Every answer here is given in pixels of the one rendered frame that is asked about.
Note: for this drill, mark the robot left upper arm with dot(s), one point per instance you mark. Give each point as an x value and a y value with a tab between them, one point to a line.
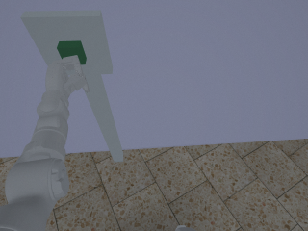
33	189

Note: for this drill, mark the button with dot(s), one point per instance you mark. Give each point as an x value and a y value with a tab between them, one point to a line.
72	48

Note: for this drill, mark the left robot hand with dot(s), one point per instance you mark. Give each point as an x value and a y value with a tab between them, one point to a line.
57	79

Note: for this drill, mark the panel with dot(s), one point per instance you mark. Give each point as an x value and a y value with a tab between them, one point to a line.
47	28

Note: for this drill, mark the left robot forearm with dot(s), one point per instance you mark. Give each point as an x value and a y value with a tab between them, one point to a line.
50	135

